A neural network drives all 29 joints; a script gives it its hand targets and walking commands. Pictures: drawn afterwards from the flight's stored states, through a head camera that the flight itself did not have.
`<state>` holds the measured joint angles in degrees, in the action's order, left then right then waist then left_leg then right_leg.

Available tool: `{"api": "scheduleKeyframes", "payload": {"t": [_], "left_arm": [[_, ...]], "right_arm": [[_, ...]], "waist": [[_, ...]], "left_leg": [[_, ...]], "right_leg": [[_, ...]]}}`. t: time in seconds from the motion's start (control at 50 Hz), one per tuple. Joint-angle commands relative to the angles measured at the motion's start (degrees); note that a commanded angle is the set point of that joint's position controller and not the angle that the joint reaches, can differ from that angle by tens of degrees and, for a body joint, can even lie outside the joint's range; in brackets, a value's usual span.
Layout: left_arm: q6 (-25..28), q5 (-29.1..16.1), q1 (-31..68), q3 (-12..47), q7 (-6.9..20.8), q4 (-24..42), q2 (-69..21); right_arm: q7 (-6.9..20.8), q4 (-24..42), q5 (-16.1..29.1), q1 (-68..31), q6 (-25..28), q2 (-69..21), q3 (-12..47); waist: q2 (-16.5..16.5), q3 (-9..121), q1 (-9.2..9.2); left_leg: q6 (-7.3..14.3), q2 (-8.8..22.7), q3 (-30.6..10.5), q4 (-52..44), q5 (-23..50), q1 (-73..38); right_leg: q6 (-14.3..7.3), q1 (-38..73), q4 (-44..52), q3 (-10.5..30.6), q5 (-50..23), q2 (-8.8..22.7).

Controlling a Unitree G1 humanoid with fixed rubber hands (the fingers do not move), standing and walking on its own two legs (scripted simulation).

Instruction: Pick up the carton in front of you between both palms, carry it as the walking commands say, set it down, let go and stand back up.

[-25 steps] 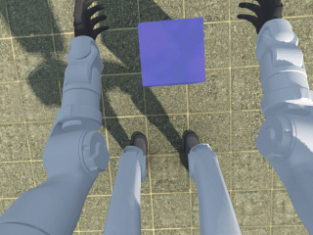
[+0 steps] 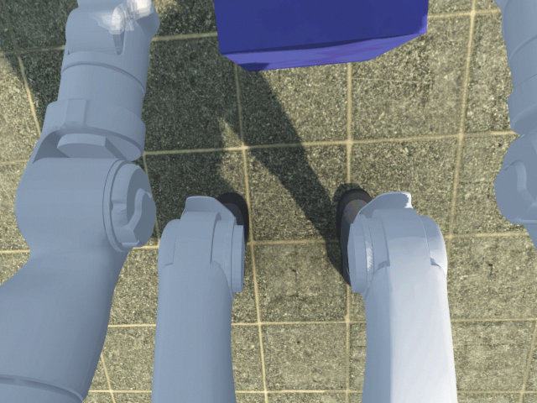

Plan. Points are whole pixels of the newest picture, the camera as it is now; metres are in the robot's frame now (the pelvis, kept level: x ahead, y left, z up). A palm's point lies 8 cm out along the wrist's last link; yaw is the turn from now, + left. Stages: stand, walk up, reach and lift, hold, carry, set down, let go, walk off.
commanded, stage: reach and lift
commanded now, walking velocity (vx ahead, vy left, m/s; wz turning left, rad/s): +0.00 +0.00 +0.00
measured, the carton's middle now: out of the picture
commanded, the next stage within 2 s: none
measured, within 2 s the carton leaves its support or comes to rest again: leaves its support in 1.04 s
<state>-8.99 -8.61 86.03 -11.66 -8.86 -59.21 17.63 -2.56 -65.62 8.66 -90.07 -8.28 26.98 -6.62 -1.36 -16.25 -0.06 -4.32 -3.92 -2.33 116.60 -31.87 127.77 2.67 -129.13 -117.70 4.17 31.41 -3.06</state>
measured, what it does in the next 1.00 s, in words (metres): stands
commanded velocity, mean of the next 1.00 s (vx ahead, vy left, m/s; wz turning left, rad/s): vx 0.00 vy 0.00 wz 0.00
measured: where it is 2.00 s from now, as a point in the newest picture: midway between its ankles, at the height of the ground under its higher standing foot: (292, 255)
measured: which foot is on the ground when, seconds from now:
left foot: down 0.00-1.00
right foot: down 0.00-1.00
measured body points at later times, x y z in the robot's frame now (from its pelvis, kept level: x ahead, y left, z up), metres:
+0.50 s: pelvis +0.01 +0.00 -0.04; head +0.39 -0.02 +0.18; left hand +0.59 +0.14 -0.22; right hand +0.59 -0.21 -0.22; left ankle +0.11 +0.13 -0.37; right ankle +0.11 -0.13 -0.37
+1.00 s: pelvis +0.01 +0.00 -0.05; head +0.39 -0.03 +0.18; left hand +0.59 +0.12 -0.22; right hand +0.59 -0.19 -0.22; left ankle +0.11 +0.13 -0.37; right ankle +0.11 -0.13 -0.37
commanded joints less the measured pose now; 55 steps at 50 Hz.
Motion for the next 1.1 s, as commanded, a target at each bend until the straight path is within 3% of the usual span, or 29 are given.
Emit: {"api": "scheduleKeyframes", "payload": {"t": [0.0, 0.12, 0.28, 0.4, 0.5, 0.58, 0.62, 0.68, 0.72, 0.76, 0.8, 0.84, 0.94, 1.02, 1.08], "left_arm": [[1.8, 0.2, 17.7, -0.7, 0.6, 1.7, 7.6], [4.3, -0.6, 22.8, 1.6, 0.8, 0.7, 9.0], [5.5, -4.6, 20.1, 5.0, 0.3, 1.8, 8.0], [5.4, -3.2, 16.5, 3.8, 0.4, -1.0, 6.2], [5.2, -1.9, 19.1, 3.1, 0.2, -0.1, 6.2], [4.8, -2.7, 22.6, 4.8, 0.5, 0.4, 2.7], [4.4, -2.6, 24.2, 5.4, 1.0, 0.4, -0.6], [4.0, 1.1, 24.4, 2.7, 1.6, 0.2, -2.6], [2.6, 1.6, 31.8, 6.5, 6.6, 1.3, -26.2], [0.5, 3.8, 33.8, 7.2, 12.1, 2.3, -42.7], [-1.5, 5.1, 32.8, 7.2, 15.8, 3.8, -50.1], [-2.6, 4.6, 32.5, 8.0, 17.5, 5.4, -52.9], [-3.8, 0.5, 33.2, 13.5, 18.0, 11.4, -58.2], [-4.3, -3.5, 35.7, 19.2, 16.9, 19.4, -63.8], [-5.7, -3.9, 36.8, 22.4, 16.1, 25.7, -67.2]], "right_arm": [[0.1, 1.9, -0.2, -18.8, 1.6, 7.4, 0.0], [-0.3, 1.9, 1.3, -22.8, 4.1, 9.5, 0.4], [-1.3, 2.2, 4.7, -20.7, 5.2, 7.6, 4.6], [-0.8, -0.3, 3.4, -17.3, 5.0, 5.7, 3.1], [-0.7, 0.3, 2.2, -19.3, 4.9, 5.9, 2.1], [-0.3, 0.6, 3.4, -22.9, 4.6, 2.8, 4.4], [0.2, 0.6, 3.5, -24.6, 4.2, -0.6, 5.5], [0.9, -0.1, 0.9, -24.6, 3.5, -4.7, 4.0], [5.9, 1.3, 0.3, -31.4, 2.3, -28.5, 8.6], [11.4, 2.4, -1.0, -31.5, 0.1, -45.3, 9.0], [15.4, 4.4, -2.2, -29.4, -1.9, -53.4, 8.2], [17.3, 6.2, -2.5, -27.6, -3.1, -56.7, 7.7], [18.0, 13.2, 0.0, -28.8, -4.5, -61.6, 11.3], [16.2, 24.0, 3.6, -32.0, -5.0, -66.4, 16.9], [14.9, 31.7, 3.5, -31.1, -6.8, -70.6, 19.4]], "waist": [[4.2, 65.7, 0.25], [1.1, 64.4, 1.12], [2.5, 71.5, 1.03], [2.5, 64.1, 0.95], [2.1, 61.8, 1.0], [2.1, 60.6, 0.97], [2.1, 59.4, 1.07], [2.3, 56.6, 0.68], [2.4, 54.3, 0.78], [2.3, 50.4, 0.98], [1.7, 48.3, 1.06], [0.9, 48.2, 1.47], [1.1, 58.6, 2.27], [1.8, 82.9, 2.88], [3.9, 102.1, 3.11]], "left_leg": [[0.6, 1.4, 7.2, -5.5, 10.7, -31.7], [0.8, 1.3, 6.5, -0.1, 17.0, -34.6], [0.9, 0.3, 6.8, 3.6, 26.7, -37.2], [0.7, 0.0, 6.5, 2.8, 23.0, -33.5], [0.9, 0.0, 6.2, 1.8, 19.7, -34.0], [1.0, -0.5, 6.2, 1.3, 17.3, -34.9], [1.1, -0.9, 6.4, 1.2, 16.1, -35.4], [1.2, -1.5, 7.0, 1.1, 14.8, -36.1], [1.5, -2.7, 7.1, 1.6, 14.1, -34.4], [1.8, -3.7, 7.4, 2.3, 12.6, -31.8], [2.6, -3.9, 7.9, 2.7, 11.7, -29.9], [3.1, -4.0, 8.0, 3.0, 12.4, -28.9], [3.7, -4.0, 8.0, 3.9, 17.9, -32.1], [3.3, -4.6, 8.5, 4.0, 28.0, -39.0], [2.6, -5.4, 9.3, 2.0, 32.4, -38.5]], "right_leg": [[-0.4, 37.0, 7.4, -5.9, -11.8, 2.6], [-0.7, 34.7, 2.7, -5.0, -16.9, 2.4], [-0.7, 42.1, -1.7, -5.0, -28.3, 1.8], [-0.5, 36.3, -1.0, -5.2, -23.2, 1.8], [-0.6, 33.8, -0.1, -5.6, -18.6, 1.7], [-1.1, 34.5, 0.7, -5.6, -16.3, 1.4], [-1.3, 35.3, 1.0, -5.7, -15.3, 1.0], [-1.2, 36.0, 1.2, -6.1, -13.5, 0.4], [-1.7, 35.9, 1.0, -6.1, -13.6, -1.1], [-1.9, 33.5, -0.1, -6.2, -12.8, -1.9], [-2.4, 30.8, -0.4, -6.8, -12.2, -2.2], [-2.7, 29.1, -0.6, -7.2, -12.7, -2.3], [-3.0, 33.8, -1.3, -7.6, -18.8, -2.5], [-2.6, 46.7, -1.8, -7.8, -32.2, -2.8], [-2.3, 59.8, -0.8, -7.6, -43.0, -3.5]]}}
